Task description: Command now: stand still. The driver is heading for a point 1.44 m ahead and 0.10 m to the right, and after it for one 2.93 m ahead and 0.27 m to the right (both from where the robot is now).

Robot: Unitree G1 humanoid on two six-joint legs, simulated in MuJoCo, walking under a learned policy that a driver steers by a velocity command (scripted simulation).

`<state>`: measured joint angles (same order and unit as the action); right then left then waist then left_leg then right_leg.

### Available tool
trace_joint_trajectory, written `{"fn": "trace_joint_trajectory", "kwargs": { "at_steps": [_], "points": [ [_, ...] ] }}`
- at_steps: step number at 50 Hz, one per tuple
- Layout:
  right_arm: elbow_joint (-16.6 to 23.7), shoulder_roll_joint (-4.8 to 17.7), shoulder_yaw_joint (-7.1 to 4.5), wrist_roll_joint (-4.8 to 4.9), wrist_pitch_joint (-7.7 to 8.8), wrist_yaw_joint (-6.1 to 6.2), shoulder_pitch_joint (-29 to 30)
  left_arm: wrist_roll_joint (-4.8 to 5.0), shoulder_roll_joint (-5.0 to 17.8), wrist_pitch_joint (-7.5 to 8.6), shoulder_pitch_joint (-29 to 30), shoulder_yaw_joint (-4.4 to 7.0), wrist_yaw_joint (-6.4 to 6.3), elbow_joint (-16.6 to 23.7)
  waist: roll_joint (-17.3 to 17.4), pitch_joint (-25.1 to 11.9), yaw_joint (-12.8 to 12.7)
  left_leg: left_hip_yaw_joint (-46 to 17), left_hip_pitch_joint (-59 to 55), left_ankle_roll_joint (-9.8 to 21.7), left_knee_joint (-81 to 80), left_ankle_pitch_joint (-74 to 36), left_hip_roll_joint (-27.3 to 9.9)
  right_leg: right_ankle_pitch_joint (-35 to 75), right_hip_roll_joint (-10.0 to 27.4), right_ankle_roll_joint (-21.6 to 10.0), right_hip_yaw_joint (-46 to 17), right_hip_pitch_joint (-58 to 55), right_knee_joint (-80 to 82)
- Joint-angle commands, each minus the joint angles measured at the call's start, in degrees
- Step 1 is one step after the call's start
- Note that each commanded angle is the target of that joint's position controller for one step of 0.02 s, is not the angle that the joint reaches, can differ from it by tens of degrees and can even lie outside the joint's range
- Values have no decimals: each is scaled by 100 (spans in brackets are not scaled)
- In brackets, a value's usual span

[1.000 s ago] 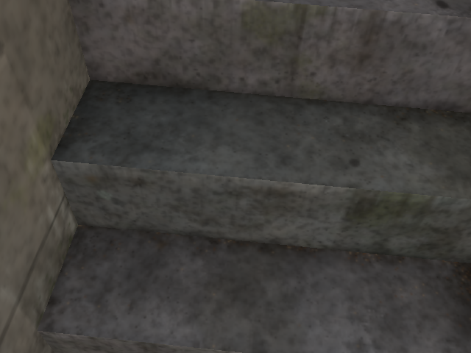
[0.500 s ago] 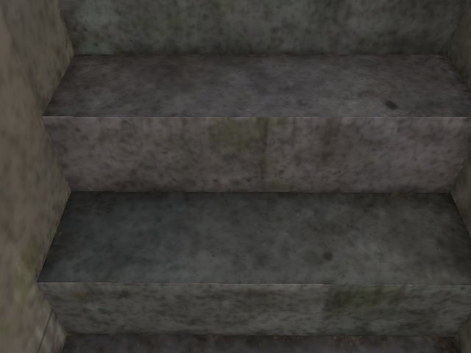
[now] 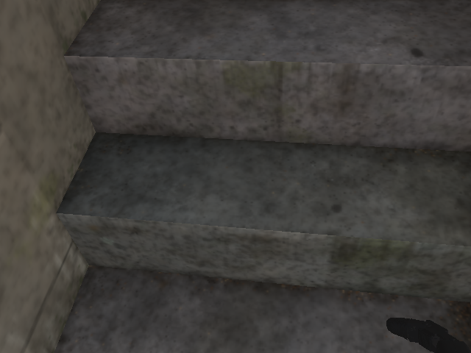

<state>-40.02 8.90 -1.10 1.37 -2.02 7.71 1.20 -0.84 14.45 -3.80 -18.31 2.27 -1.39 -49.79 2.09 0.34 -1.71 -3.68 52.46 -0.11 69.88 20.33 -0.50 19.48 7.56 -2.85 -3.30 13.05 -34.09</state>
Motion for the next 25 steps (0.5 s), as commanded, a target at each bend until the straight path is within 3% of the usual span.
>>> {"fn": "trace_joint_trajectory", "kwargs": {
  "at_steps": [1, 2, 3, 4, 5, 6, 7, 8, 9, 10, 11, 12, 13, 14, 15, 16, 17, 18, 19, 20, 21, 22, 23, 25],
  "points": [
    [81, -932, 195, 227, -2, -261, -1273, -218, -937, 106, 339, -406, 87, -395, -2314, -178, 580, 732, -201, 288, 4464, 2100, 761, 3136, -91, 69, 869, -82, 2218],
    [354, -1207, 244, 213, 83, -369, -1032, -200, -606, 379, 129, -464, 60, -352, -2570, -279, 553, 306, 974, -11, 6247, 2922, 903, 5781, 557, -59, 47, -487, 952],
    [450, -978, 284, 144, 144, -485, -1550, -62, 115, 533, -73, -194, -49, -404, -2373, -198, 830, -370, 743, -367, 5528, 2430, 61, 5033, 1389, -677, -233, -351, 1116],
    [795, -511, 263, -195, 107, -553, -1161, 113, 646, 254, 336, -29, -189, -337, -1860, -106, 1006, -534, 1438, -432, 4149, 1910, -389, 2619, 1178, -812, -131, -1234, 992],
    [1016, -374, 294, -282, 157, -685, 30, 154, 703, -7, 61, 43, -321, -191, -1481, 9, 336, 145, 2004, -553, 3521, 2112, -304, 2261, 905, -923, -20, -2012, 1144],
    [1410, -310, 378, -231, 235, -711, 1385, 145, 867, -109, -711, 117, -513, -108, -746, 245, -294, 558, 2541, -611, 2860, 2327, -520, 2054, 1155, -816, -246, -2584, 1353],
    [1675, -527, 529, -90, 235, -789, 1966, 164, 1040, -193, -1028, 182, -625, -129, -694, 265, -450, 795, 2525, -587, 2601, 2466, -699, 2891, 1465, -886, -345, -2685, 1624],
    [1867, -483, 574, 111, 211, -821, 1668, 205, 1301, -214, -999, 280, -705, -31, -1626, 37, -213, 591, 1909, -466, 1871, 2375, -971, 2882, 1891, -982, -689, -2541, 1894],
    [1915, -246, 541, 174, 112, -786, 1102, 416, 1447, -179, -856, 382, -708, 159, -2050, -143, -46, 284, 1478, -307, 1351, 2121, -1245, 929, 2296, -1111, -1211, -2260, 2413],
    [1788, 75, 394, 124, 72, -735, 1181, 410, 1117, -168, -1148, 317, -712, 167, -1389, -127, -303, 288, 1597, -225, 2061, 2524, -1102, -538, 1913, -1008, -759, -2144, 2551],
    [1644, -7, 373, 100, 56, -667, 1341, 256, 893, -184, -1256, 260, -729, 67, -1160, 427, -348, 364, 1707, -177, 2166, 2609, -981, -1303, 1560, -787, -365, -1721, 2573],
    [1604, -210, 444, 51, 49, -642, 1254, 174, 816, -168, -1246, 235, -710, 57, -1075, 663, -299, 471, 1604, -134, 1959, 2607, -953, -1494, 1465, -741, -220, -1446, 2717],
    [1619, -442, 533, 9, 68, -638, 1018, 144, 673, -166, -1214, 184, -682, 35, -1123, 573, -152, 484, 1152, -77, 1829, 2710, -934, -1501, 1392, -707, -87, -1166, 2809],
    [1732, -541, 596, 8, 144, -663, 837, 78, 484, -140, -1242, 125, -636, 2, -1021, 268, -44, 507, 703, 25, 1591, 2865, -883, -1583, 1212, -657, 89, -1039, 2800],
    [1747, -588, 584, 4, 173, -682, 528, 122, 718, -124, -827, 200, -586, 111, -1295, -88, 225, 520, -56, 157, 1064, 2795, -780, -683, 979, -721, 328, -751, 2680],
    [1714, -419, 526, -52, 214, -670, 263, 235, 786, -101, -793, 209, -533, 195, -775, -623, 375, 592, -820, 240, 578, 2007, -579, 317, 830, -705, 441, -654, 2468],
    [1711, -376, 474, -79, 243, -632, 110, 283, 971, -55, -891, 240, -471, 164, -248, -944, 545, 559, -1387, 345, -51, 991, -476, 1194, 777, -635, 549, -749, 2325],
    [1556, -454, 451, -159, 196, -602, -200, 229, 1056, -62, -1114, 273, -420, 100, -151, -1377, 628, 326, -1871, 394, -104, 566, -350, 1563, 693, -515, 701, -793, 2048],
    [1336, -319, 341, -174, 100, -543, -471, 210, 947, -82, -1060, 240, -387, 108, -212, -1557, 679, 289, -2223, 434, -108, 809, -149, 1054, 571, -495, 715, -627, 1819],
    [1109, -285, 274, -191, -2, -491, -631, 191, 882, -102, -1086, 231, -332, 144, -123, -1509, 634, 232, -2405, 431, -1, 835, -46, -199, 555, -548, 647, -379, 1913],
    [974, -149, 173, -147, -78, -427, -561, 241, 864, -82, -1019, 260, -313, 210, -183, -1361, 536, 139, -2296, 484, -40, 1006, -61, -1525, 455, -555, 775, -302, 1877],
    [865, -190, 176, -164, -175, -375, -408, 128, 647, -104, -980, 209, -265, 255, -79, -1142, 382, -11, -2070, 543, -108, 958, -108, -2235, 216, -525, 967, -258, 1704],
    [682, -70, 108, -178, -218, -319, -491, 5, 376, -123, -1254, 187, -242, 168, 8, -862, 260, -201, -1883, 641, -279, 814, -233, -2899, -31, -538, 1126, -274, 1462],
    [678, -28, 99, -263, -225, -262, -114, -54, 173, -243, -1882, 132, -259, 78, 431, -657, -53, -1030, -1062, 684, -296, 890, -639, -3258, -186, -603, 1068, -478, 696]
  ]
}}
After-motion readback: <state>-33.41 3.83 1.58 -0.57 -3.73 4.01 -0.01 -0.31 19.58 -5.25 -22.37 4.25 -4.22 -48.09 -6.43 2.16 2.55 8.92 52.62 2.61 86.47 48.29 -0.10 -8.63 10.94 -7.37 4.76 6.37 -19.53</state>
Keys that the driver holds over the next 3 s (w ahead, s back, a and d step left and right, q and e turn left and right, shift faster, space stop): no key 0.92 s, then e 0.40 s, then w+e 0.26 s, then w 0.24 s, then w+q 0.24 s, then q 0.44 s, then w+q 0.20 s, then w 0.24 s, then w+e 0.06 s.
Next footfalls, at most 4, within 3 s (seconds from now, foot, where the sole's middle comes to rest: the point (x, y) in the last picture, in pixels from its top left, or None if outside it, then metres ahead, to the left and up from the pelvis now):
0.02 right None -0.09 -0.15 -0.86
0.16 left None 0.08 0.10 -0.65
0.86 left None -0.02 0.31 -0.86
1.18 right None -0.07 0.05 -0.86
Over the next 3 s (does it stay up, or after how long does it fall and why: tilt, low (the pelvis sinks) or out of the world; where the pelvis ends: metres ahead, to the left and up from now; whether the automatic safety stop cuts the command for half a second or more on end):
stays up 0.44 0.04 0.35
